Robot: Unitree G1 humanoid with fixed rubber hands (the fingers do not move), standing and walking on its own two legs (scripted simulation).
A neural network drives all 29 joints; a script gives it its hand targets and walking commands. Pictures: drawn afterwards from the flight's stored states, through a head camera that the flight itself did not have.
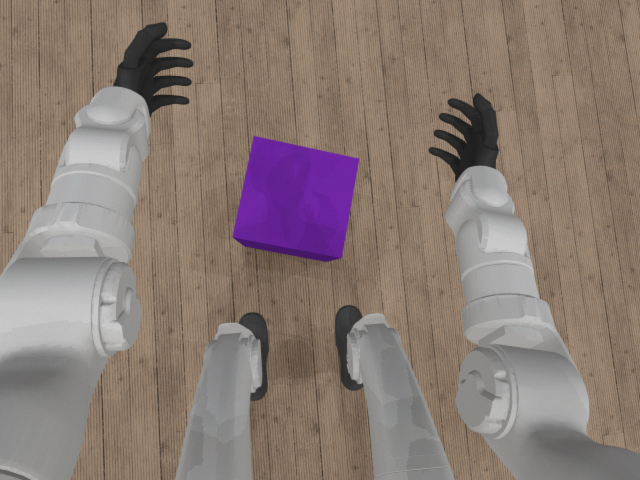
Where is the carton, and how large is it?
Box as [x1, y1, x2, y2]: [233, 136, 358, 261]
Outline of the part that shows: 254,136 234,227 233,237 245,246 327,261 341,257 358,158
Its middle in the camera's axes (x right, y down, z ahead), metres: -0.06 -0.06 +0.86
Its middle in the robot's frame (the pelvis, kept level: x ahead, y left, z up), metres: +0.48 -0.01 -0.51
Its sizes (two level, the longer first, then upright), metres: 0.210 0.200 0.250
